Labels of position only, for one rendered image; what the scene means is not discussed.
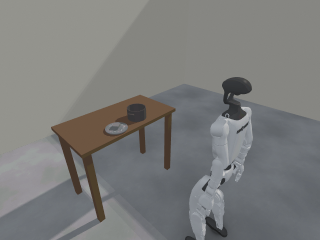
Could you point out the table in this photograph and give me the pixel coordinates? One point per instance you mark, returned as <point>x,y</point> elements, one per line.
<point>86,135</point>

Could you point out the left robot forearm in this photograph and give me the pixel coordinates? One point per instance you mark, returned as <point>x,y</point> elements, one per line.
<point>217,174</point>

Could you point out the knob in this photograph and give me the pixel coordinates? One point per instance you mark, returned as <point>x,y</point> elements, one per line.
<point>116,125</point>

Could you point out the left robot hand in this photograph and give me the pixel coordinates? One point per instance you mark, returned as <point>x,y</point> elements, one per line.
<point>206,202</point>

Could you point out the right robot forearm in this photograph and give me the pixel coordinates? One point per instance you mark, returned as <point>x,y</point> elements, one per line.
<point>239,160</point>

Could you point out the robot right foot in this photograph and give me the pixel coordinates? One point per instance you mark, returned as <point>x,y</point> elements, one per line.
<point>212,224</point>

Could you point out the pot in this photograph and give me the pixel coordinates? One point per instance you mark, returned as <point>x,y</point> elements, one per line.
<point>136,112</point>

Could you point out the robot left thigh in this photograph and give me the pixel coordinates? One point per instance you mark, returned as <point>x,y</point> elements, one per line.
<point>197,191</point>

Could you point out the right robot hand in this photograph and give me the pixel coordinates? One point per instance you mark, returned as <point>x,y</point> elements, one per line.
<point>238,169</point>

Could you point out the robot right upper arm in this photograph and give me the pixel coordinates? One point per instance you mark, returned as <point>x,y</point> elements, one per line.
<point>248,138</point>

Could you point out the robot left upper arm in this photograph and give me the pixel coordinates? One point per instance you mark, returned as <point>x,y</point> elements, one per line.
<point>219,131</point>

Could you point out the lid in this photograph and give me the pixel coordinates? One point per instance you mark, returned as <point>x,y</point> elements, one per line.
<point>116,131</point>

